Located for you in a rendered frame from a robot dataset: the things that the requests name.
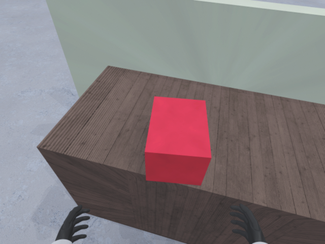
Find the pedestal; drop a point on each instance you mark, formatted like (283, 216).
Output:
(267, 153)

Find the right robot hand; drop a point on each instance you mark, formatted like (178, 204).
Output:
(253, 232)

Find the carton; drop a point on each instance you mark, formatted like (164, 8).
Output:
(178, 145)

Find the left robot hand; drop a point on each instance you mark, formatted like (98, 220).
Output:
(67, 230)

